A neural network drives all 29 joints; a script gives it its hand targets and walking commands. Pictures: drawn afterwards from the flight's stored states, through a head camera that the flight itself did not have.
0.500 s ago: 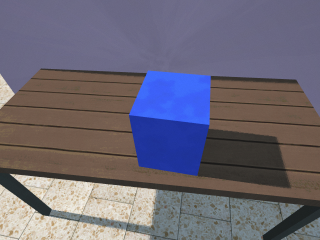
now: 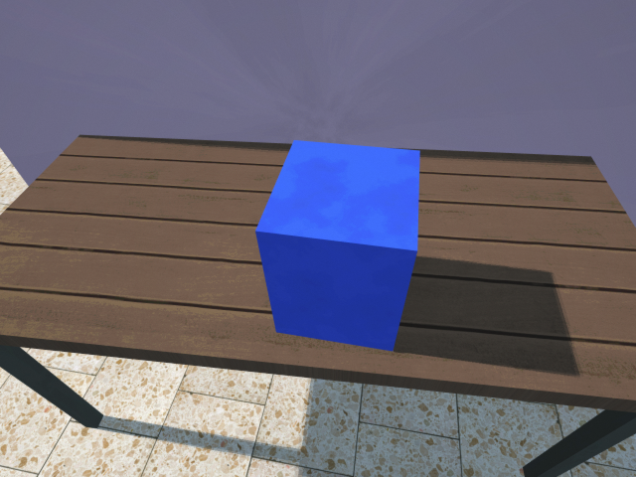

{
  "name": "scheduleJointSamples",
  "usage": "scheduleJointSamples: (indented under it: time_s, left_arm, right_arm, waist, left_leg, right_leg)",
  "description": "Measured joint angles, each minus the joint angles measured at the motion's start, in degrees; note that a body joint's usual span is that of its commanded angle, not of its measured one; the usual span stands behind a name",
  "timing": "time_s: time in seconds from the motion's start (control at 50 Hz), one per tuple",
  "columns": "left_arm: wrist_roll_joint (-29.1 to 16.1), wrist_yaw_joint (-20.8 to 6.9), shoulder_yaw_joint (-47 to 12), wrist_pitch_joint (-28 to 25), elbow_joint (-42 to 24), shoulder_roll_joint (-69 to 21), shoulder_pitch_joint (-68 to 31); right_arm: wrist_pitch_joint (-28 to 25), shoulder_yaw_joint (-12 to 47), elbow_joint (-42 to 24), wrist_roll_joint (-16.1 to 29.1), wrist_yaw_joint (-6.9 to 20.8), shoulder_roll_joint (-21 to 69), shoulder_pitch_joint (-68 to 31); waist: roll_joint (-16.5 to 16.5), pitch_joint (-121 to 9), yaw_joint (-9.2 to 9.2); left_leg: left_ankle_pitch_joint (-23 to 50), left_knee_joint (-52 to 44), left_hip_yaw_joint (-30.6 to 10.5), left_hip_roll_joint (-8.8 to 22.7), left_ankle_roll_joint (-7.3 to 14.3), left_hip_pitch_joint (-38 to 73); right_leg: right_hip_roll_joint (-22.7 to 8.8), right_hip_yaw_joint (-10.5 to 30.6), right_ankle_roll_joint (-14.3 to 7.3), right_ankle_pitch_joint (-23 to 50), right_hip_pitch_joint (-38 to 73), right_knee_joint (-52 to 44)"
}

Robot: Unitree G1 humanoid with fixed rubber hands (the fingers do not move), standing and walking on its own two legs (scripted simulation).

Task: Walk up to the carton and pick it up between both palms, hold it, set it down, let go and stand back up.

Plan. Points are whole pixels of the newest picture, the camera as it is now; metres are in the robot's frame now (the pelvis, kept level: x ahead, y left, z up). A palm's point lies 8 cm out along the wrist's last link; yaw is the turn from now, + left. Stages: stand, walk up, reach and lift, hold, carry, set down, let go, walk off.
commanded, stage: stand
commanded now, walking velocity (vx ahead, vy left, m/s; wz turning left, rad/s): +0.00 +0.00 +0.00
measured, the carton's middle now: (343, 246) +0.48 -0.01 +0.01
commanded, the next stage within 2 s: none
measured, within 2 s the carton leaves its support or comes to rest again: neither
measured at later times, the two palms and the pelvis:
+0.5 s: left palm out of the picture +0.04 +0.26 -0.12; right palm out of the picture +0.05 -0.26 -0.12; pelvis +0.00 +0.00 +0.00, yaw +0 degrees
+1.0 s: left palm out of the picture +0.02 +0.26 -0.12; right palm out of the picture +0.03 -0.25 -0.13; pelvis +0.00 +0.00 +0.00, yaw +0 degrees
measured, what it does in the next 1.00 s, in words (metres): stands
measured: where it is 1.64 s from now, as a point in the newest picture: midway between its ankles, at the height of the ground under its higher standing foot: outside the picture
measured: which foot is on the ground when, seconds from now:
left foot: down 0.00-1.00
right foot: down 0.00-1.00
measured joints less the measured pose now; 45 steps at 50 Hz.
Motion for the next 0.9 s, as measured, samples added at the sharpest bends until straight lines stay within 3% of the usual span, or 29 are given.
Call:
scheduleJointSamples:
  time_s: [0.9]
  left_arm:
    - [0.0, 0.3, 0.1, 0.1, 4.5, -1.1, 0.6]
  right_arm:
    - [0.1, 0.3, 4.3, 0.2, -0.4, 0.5, 0.2]
  waist:
    - [-0.1, 0.0, -0.13]
  left_leg:
    - [0.1, -0.8, 0.1, -0.1, 0.2, 0.7]
  right_leg:
    - [-0.1, 0.4, 0.4, 0.4, 0.9, -1.3]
